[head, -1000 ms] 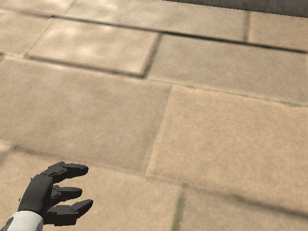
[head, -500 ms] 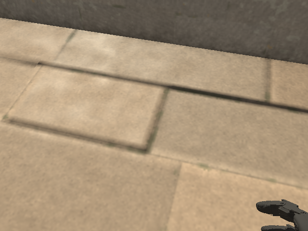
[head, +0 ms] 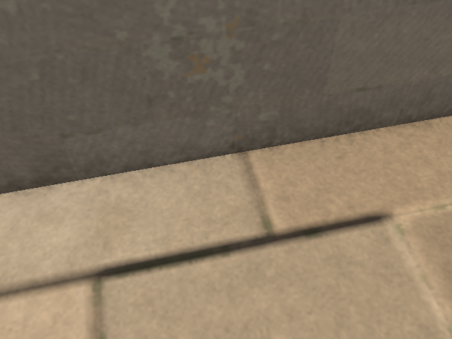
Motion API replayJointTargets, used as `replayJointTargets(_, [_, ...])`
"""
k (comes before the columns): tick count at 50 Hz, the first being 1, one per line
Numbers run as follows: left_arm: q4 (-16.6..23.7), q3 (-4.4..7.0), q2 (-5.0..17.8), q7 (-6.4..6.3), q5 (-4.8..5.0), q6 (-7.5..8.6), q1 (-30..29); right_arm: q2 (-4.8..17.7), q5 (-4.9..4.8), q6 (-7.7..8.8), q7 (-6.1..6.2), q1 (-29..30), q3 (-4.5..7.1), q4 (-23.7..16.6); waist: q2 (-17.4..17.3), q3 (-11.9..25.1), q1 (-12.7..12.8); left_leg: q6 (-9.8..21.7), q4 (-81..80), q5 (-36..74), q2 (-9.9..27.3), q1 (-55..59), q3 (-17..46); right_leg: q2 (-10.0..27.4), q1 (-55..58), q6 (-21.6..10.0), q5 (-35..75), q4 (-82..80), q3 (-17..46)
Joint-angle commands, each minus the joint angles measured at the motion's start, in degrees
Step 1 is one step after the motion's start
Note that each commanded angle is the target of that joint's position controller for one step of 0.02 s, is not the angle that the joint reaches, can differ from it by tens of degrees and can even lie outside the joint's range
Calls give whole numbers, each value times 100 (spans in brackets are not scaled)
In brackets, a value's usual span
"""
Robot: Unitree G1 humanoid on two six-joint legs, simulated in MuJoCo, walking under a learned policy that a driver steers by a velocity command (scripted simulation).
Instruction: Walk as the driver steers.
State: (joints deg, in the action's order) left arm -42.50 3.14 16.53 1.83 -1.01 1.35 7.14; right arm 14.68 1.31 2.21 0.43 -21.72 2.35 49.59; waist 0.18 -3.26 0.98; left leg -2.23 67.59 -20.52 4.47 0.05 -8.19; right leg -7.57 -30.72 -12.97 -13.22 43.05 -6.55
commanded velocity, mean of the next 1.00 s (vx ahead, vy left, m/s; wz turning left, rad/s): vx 0.57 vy -0.02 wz -0.98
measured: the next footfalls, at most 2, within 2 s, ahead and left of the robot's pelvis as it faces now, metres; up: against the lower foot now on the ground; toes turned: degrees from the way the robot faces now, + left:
left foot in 0.36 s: +0.60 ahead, +0.10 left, +0.00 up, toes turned -22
right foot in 0.74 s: +0.72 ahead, -0.25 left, +0.00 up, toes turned -38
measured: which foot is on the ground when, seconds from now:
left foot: up 0.00-0.34, down 0.36-0.74, up 0.76-1.00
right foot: down 0.00-0.36, up 0.38-0.72, down 0.74-1.00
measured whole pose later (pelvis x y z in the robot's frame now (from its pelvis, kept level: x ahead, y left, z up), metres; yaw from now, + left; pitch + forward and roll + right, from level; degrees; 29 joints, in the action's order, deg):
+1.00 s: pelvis +0.68 -0.14 +0.04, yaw -56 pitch +4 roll +1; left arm -32.4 3.9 18.2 -1.3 -0.1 -3.7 9.2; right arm 17.2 2.4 1.4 2.3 -0.9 1.3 38.9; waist -1.9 -4.9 3.9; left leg -5.8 58.7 -19.7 0.6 -38.1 9.9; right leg -12.5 -24.2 -6.0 -3.6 26.1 12.6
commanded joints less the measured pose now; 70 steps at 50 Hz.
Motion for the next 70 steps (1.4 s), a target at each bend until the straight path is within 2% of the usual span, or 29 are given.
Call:
replayJointTargets(1, [-233, 540, 1475, -222, -71, -74, 1811, 759, -33, 439, -19, 906, 23, -1374, -148, 1071, 494, 98, 2253, -303, -216, -5014, 1266, 2105, 4815, -1417, -615, -2871, 5163])
replayJointTargets(5, [-256, 267, 838, -291, 75, 267, 1237, 706, 295, 96, -62, 980, -57, -1312, -526, 103, -343, -145, 392, -334, 339, -3703, 1192, 1136, 2064, -847, 729, -2983, 3389])
replayJointTargets(9, [-236, 306, 955, -178, 50, 402, 1351, 418, 173, 37, -163, 2274, -214, -1892, -216, -293, -33, -272, -1751, 1218, 231, -3124, 792, 586, 1008, -614, 1421, -3364, 2848])
replayJointTargets(14, [-312, 428, 1221, -141, 88, 401, 1596, 667, -7, 90, -89, 2698, -157, -2145, 155, 63, 315, -2, -3442, 2500, -228, -2372, 844, 795, 2051, -100, 2937, -2947, 3050])
replayJointTargets(17, [-351, 559, 1675, -132, 63, 416, 1314, 1237, 5, 142, 100, 848, 143, -1737, 248, 1223, -688, 227, -3572, 1541, -553, 147, 841, 608, 2056, 404, 4728, -665, 2994])
replayJointTargets(18, [-248, 515, 1432, -58, 122, 378, 804, 1717, 64, 166, 326, -673, 341, -1359, 321, 1619, -1491, 133, -3846, 1695, 106, 1417, 1327, -156, 1245, 755, 3511, 1219, 2445])
replayJointTargets(19, [34, 216, 266, -72, -102, 369, 773, 2072, 216, 190, 466, -1945, 430, -916, -1155, 2029, -1392, -147, -3391, 3687, 1973, 2817, 2735, -520, -250, 775, -2509, 3363, 2083])
replayJointTargets(20, [50, 167, 502, -58, 186, 243, 2262, 2523, 238, 207, 470, -1039, 533, -1042, -2187, 3337, -340, 910, -4173, 3794, 3205, 3239, 6049, -464, -924, 864, -2374, 4450, 1958])
replayJointTargets(21, [-281, 210, 986, -91, 51, 81, 1916, 1704, 177, 178, 395, -94, 419, -1299, -1174, 2644, -273, 960, -4514, 2623, 2605, 2174, 5178, 283, -816, 835, -1365, 4115, 1731])
replayJointTargets(22, [-78, 145, 932, -43, -51, 67, 1134, 840, 223, 197, 164, 432, 175, -1272, -1111, 1629, -417, 794, -4945, -696, 1643, 1041, 3547, 657, -842, 716, -769, 3357, 1391])
replayJointTargets(24, [92, 133, 859, 104, -96, 19, 425, 533, 228, 150, 112, 624, 105, -1021, -918, 563, -394, 797, -5372, 249, 1226, -122, 2298, 915, -650, 786, -470, 2941, 1214])
replayJointTargets(26, [251, 29, 570, 113, -155, -108, 17, 587, 110, 338, -42, 251, 137, -648, -604, 103, -297, 899, -5239, 3360, 1466, -320, 1570, 1056, -862, 862, -628, 2652, 1124])
replayJointTargets(27, [686, -5, 391, -27, 465, -42, -356, 930, -127, 351, 95, 780, 300, -760, -856, 21, -234, 709, -5272, 3760, 1335, -142, 1122, 1374, -1191, 975, -576, 2137, 1133])
replayJointTargets(31, [757, 30, 482, 128, 258, 34, -255, 1372, -96, 299, 310, 1344, 411, -906, -747, 288, 166, 413, -5505, 4155, 867, -1243, -86, 1044, 664, 1149, 1400, -101, 516])
replayJointTargets(34, [573, 329, 940, 150, 316, -57, 451, 1503, -438, 292, 257, 1478, 483, -968, -732, 664, 589, 268, -4684, 4546, 624, -1071, -352, 585, 1847, 939, 1886, -616, 295])
replayJointTargets(36, [391, 619, 1361, 138, 244, -144, 1544, 1500, -398, 133, 296, 1734, 463, -1110, -564, 1215, 1153, 174, -2806, 4906, 553, -1413, -325, 252, 3255, 534, 1731, -777, 310])
replayJointTargets(37, [213, 729, 1619, 170, 290, -196, 2183, 1205, -326, 93, 413, 1826, 384, -1198, 148, 915, 1225, -2, -1362, 2620, 374, -2440, -114, 204, 3878, 221, 1820, -1538, 737])
replayJointTargets(38, [619, 735, 2189, 37, 55, -95, 1350, 634, 289, 112, 335, 1219, 139, -1342, 1859, 781, 382, -525, 1056, -2279, -707, -4380, -205, 1294, 4744, -321, 6748, -1269, 2600])
replayJointTargets(39, [1235, 629, 2014, 104, -283, -55, 669, 801, 63, 219, 231, 266, 55, -1224, 1276, 2600, 115, -383, 2170, -1732, -783, -4942, 1306, 2519, 5547, -1329, 5996, -1725, 4696])
replayJointTargets(42, [1677, 391, 1292, -102, 104, -269, -341, 1363, 90, 9, 291, 802, 187, -1029, -338, 1809, -53, -249, 1158, -316, -194, -4183, 1796, 1783, 2997, -634, 1984, -2215, 4149])
replayJointTargets(44, [1596, 374, 1244, -248, 203, -464, -418, 1359, 24, -73, 274, 1104, 220, -1248, 531, 1149, -282, -173, 122, 30, -246, -3615, 1519, 1011, 1629, -451, -56, -2758, 3560])
replayJointTargets(47, [1696, 360, 1154, -353, 26, -439, -422, 933, 112, -74, 225, 1216, 147, -1162, 142, 1144, -247, -348, -583, 132, -485, -3447, 1534, 914, 1336, -365, 1370, -2475, 3591])
replayJointTargets(56, [1382, 478, 1125, -466, 253, -471, -151, 1020, -29, -64, 159, 1849, 205, -1314, 666, 949, 68, -410, -3518, 629, -699, -1941, 1758, 463, 1083, 263, 524, -1771, 4017])
replayJointTargets(58, [1352, 441, 984, -360, 351, -414, 31, 1352, -127, -69, 206, 998, 391, -1099, 197, 1251, -228, -13, -4637, 619, 123, 76, 1907, 34, -137, 674, -2223, -770, 3682])
replayJointTargets(60, [1638, 325, 768, -195, 391, -153, 216, 2029, 39, 2, 319, 524, 610, -990, -1960, 1217, -150, 1156, -5705, -2369, 2178, 527, 5072, -48, -1733, 982, -1665, 1442, 2235])
replayJointTargets(62, [1435, 497, 1311, -138, 246, -57, 168, 1596, -90, 37, 487, 1060, 541, -1165, -1448, 753, -141, 833, -5668, -2097, 1852, 131, 4132, 547, -1958, 1246, -885, 2458, 1568])
replayJointTargets(65, [1456, 441, 1011, -137, 215, -246, 144, 1385, -123, 31, 525, 656, 421, -1082, -866, 403, -279, 353, -5661, -1036, 1262, 47, 2520, 737, -2131, 1392, -370, 3415, 1043])
replayJointTargets(66, [1432, 238, 737, 163, -499, -285, -287, 1051, 48, -42, 351, 552, 315, -1002, -253, 134, -526, 578, -5863, -1005, 1192, -221, 2148, 483, -2181, 1143, -304, 3493, 927])
replayJointTargets(70, [1512, 234, 660, 436, -192, -262, -186, 1446, 35, 130, 110, 284, 480, -851, -1044, -72, -363, 537, -5952, -1132, 1200, -599, 1086, 763, -1673, 1238, 217, 2503, 828])
Over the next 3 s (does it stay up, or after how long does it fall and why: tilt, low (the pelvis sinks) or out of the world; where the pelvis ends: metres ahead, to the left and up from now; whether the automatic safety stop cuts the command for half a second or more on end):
stays up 0.23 -1.52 0.02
